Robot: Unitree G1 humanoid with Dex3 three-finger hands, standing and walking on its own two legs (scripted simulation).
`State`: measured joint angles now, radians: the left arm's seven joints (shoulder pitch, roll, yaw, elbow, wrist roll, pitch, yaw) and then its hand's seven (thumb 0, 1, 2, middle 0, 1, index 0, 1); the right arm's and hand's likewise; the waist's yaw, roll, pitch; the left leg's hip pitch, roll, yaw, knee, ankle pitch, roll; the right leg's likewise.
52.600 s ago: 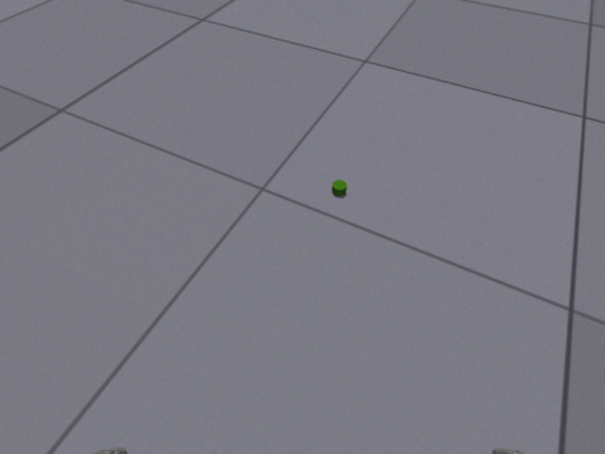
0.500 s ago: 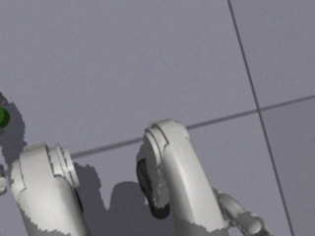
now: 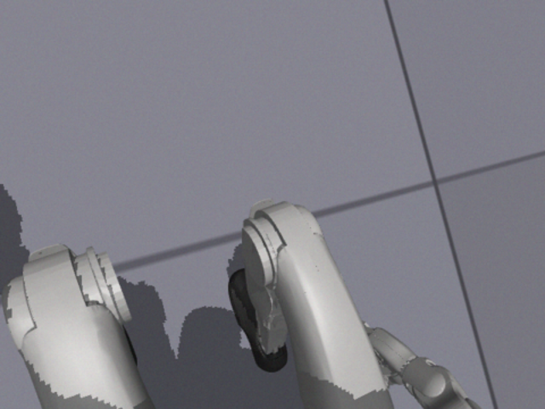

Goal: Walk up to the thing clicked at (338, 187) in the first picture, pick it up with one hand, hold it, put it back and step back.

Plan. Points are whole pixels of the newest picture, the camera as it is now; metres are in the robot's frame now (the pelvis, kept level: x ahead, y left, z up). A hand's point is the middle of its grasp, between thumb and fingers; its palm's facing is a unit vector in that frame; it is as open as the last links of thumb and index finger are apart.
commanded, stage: open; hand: left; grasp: from above
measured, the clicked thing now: out of the picture +0.39 +0.33 -0.27
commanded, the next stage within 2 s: withdraw in 0.74 s
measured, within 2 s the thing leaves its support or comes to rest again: neither
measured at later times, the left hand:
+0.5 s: hand out of the picture +0.38 +0.33 -0.25, palm faces -0.45 -0.17 -0.88, open 12.7 cm
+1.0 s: hand out of the picture +0.38 +0.33 -0.24, palm faces -0.43 -0.17 -0.89, open 13.7 cm
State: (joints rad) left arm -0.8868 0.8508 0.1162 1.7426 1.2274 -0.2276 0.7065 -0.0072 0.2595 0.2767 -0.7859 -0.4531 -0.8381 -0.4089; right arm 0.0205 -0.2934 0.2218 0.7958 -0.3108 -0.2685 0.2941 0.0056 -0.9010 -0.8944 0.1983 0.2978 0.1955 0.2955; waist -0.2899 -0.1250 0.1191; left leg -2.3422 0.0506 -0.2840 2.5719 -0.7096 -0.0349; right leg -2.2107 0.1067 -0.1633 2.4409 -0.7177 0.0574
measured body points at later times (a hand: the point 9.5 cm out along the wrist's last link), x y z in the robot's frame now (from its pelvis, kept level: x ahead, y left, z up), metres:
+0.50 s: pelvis +0.00 +0.00 +0.00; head +0.25 +0.13 +0.35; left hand +0.40 +0.34 -0.20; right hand +0.09 -0.25 -0.07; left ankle +0.07 +0.14 -0.26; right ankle +0.10 -0.12 -0.26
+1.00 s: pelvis +0.00 +0.00 +0.00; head +0.24 +0.13 +0.36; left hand +0.40 +0.34 -0.19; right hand +0.09 -0.25 -0.07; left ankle +0.07 +0.14 -0.26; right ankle +0.10 -0.12 -0.26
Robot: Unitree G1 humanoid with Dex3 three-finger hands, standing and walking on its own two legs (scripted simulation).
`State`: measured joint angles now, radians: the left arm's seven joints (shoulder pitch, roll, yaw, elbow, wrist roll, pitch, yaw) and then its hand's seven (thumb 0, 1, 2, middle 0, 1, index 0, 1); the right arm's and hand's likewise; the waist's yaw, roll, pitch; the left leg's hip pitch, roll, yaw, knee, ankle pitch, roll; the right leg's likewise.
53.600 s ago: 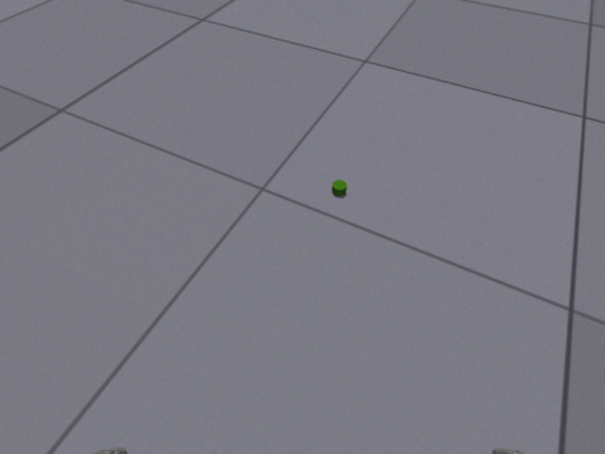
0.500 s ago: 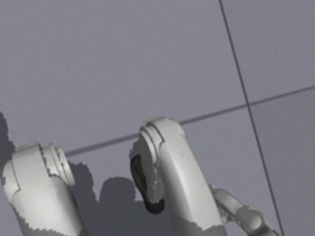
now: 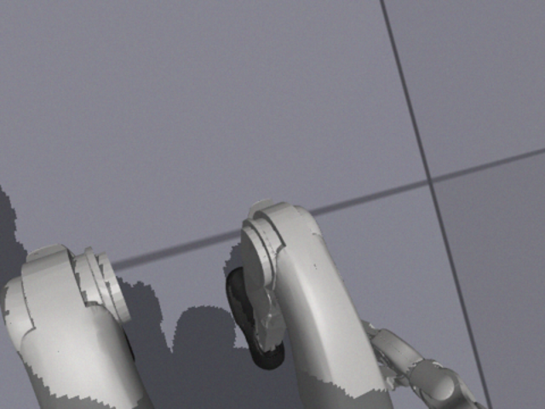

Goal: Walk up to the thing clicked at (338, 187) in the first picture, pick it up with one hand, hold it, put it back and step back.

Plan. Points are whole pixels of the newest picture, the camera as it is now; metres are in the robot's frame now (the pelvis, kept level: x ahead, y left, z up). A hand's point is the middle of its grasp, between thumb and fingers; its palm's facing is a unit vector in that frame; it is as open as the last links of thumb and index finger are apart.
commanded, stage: withdraw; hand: left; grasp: from above
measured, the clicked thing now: out of the picture +0.39 +0.34 -0.28
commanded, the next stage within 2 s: home in 0.78 s
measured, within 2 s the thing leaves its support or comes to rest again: neither
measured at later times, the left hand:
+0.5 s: hand out of the picture +0.37 +0.34 -0.08, palm faces -0.48 -0.15 -0.86, open 14.0 cm
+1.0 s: hand out of the picture +0.39 +0.35 -0.12, palm faces -0.33 -0.09 -0.94, open 13.6 cm
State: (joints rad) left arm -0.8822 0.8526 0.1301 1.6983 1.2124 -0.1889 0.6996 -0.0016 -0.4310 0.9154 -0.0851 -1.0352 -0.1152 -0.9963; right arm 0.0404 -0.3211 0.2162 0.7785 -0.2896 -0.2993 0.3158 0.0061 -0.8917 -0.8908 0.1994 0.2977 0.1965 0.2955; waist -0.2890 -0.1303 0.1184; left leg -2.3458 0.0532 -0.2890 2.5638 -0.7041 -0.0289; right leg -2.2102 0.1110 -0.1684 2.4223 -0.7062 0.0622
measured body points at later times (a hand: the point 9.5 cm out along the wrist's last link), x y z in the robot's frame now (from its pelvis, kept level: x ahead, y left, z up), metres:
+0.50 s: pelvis -0.01 -0.01 +0.06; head +0.18 +0.07 +0.45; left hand +0.39 +0.35 -0.03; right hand +0.14 -0.26 -0.06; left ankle +0.07 +0.14 -0.26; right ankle +0.11 -0.12 -0.26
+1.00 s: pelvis -0.01 -0.01 +0.03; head +0.20 +0.09 +0.42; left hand +0.41 +0.35 -0.07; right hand +0.08 -0.25 -0.08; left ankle +0.07 +0.14 -0.26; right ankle +0.10 -0.12 -0.26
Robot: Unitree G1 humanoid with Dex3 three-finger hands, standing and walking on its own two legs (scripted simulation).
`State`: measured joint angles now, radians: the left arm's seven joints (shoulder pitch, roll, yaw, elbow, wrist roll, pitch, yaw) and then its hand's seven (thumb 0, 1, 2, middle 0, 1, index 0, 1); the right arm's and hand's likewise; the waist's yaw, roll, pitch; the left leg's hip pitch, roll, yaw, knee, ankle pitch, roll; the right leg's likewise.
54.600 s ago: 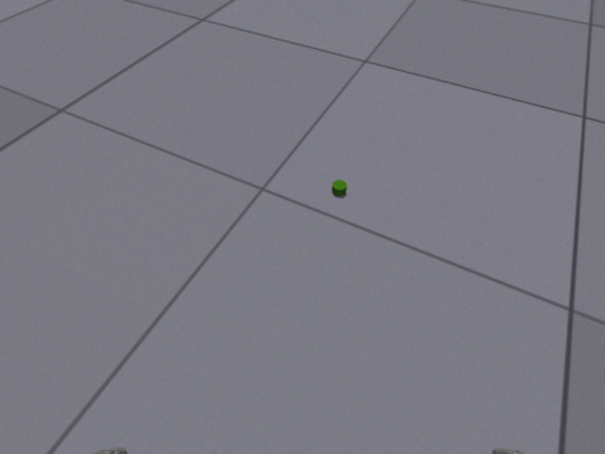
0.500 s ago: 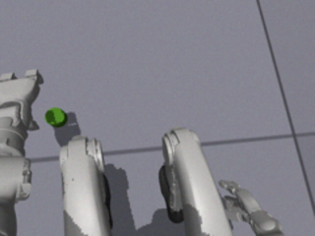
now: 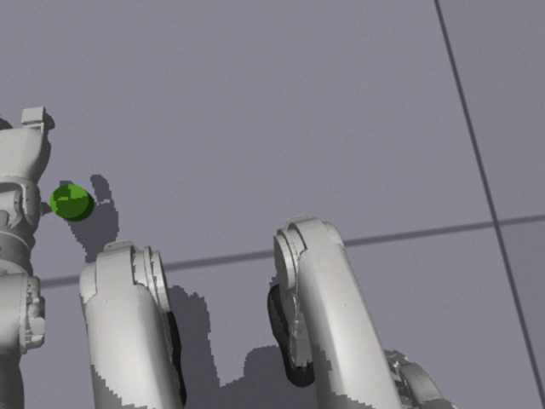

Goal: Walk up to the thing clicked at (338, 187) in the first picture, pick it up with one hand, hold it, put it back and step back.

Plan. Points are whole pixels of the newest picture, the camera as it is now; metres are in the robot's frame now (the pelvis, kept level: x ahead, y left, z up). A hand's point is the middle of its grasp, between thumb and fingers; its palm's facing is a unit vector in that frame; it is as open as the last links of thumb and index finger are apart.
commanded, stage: home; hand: left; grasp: from above
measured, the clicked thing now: (73, 203) +0.43 +0.30 -0.31
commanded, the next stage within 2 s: none
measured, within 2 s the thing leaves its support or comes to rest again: neither
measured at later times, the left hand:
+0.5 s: hand out of the picture +0.28 +0.26 +0.06, palm faces -0.20 -0.70 -0.68, open 7.9 cm
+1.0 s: hand out of the picture +0.23 +0.22 +0.29, palm faces +0.20 -0.95 -0.24, open 7.4 cm
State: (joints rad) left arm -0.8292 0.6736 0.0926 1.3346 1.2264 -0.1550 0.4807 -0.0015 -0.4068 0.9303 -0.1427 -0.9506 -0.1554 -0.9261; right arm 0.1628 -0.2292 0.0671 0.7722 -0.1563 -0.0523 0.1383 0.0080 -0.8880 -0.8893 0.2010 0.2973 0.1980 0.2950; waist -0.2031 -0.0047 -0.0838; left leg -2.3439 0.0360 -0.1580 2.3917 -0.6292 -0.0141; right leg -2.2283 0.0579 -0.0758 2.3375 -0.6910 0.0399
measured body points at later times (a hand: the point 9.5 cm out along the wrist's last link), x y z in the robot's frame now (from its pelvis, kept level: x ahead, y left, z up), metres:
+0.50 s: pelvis +0.01 +0.00 +0.17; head +0.15 +0.05 +0.60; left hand +0.29 +0.30 +0.10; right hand +0.22 -0.25 +0.07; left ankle +0.09 +0.13 -0.30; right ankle +0.10 -0.12 -0.29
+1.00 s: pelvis +0.07 +0.01 +0.35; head +0.12 +0.03 +0.80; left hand +0.22 +0.27 +0.30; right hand +0.26 -0.20 +0.27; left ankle +0.08 +0.13 -0.29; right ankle +0.10 -0.12 -0.29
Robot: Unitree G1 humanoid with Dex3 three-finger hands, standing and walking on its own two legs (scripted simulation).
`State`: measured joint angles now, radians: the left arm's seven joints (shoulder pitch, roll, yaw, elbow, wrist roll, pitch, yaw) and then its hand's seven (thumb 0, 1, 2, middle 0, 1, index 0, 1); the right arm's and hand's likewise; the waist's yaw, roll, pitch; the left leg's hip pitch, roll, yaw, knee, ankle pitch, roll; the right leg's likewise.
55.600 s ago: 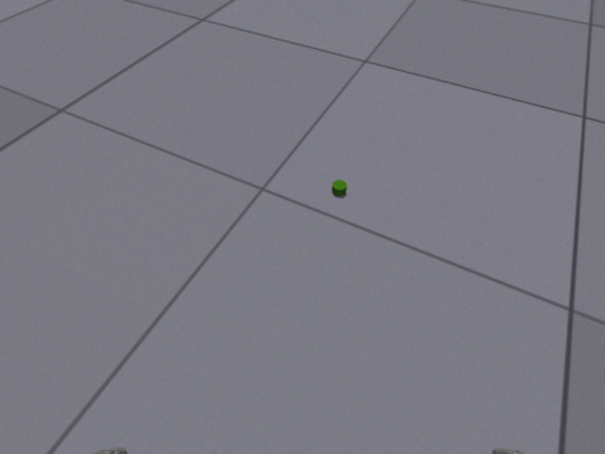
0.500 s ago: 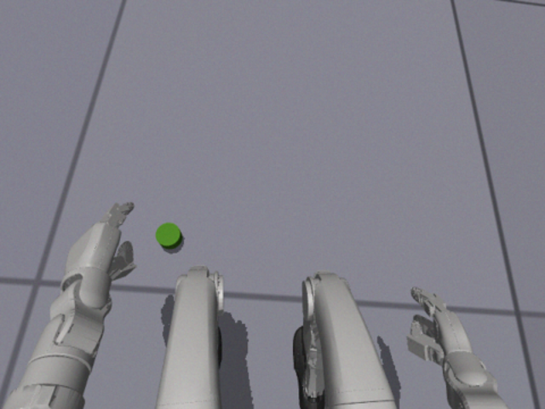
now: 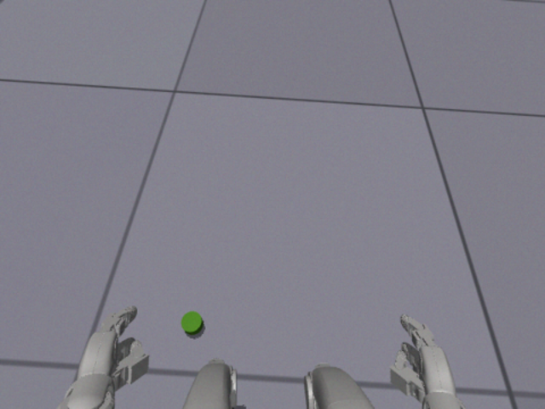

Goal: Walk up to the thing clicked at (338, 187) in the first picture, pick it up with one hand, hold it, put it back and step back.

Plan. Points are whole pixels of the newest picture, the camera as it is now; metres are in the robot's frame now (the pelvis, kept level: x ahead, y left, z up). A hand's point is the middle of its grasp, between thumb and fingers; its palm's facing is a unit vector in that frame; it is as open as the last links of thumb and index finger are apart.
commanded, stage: home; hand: left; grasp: from above
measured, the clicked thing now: (192, 323) +0.40 +0.23 -0.66
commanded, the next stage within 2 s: none
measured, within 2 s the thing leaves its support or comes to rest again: neither
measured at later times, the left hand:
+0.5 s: hand (138, 373) +0.17 +0.18 -0.01, palm faces +0.07 -0.98 -0.19, open 7.4 cm
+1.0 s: hand (136, 370) +0.17 +0.18 -0.01, palm faces +0.06 -0.98 -0.20, open 7.4 cm
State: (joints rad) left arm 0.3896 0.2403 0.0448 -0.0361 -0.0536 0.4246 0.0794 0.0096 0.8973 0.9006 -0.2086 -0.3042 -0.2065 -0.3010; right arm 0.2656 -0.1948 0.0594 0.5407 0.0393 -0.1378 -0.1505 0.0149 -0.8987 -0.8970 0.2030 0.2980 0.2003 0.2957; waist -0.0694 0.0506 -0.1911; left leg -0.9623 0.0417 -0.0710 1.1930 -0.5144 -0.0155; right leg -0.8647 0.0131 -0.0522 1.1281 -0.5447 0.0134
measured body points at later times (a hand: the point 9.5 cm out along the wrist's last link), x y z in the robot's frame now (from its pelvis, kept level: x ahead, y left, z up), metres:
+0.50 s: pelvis +0.02 -0.01 +0.03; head +0.03 +0.00 +0.48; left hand +0.16 +0.23 +0.00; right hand +0.19 -0.25 -0.02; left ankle +0.03 +0.12 -0.65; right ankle +0.00 -0.13 -0.65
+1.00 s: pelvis +0.02 +0.00 +0.03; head +0.03 +0.00 +0.48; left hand +0.17 +0.23 +0.00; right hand +0.17 -0.25 -0.03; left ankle +0.03 +0.12 -0.65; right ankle +0.00 -0.13 -0.65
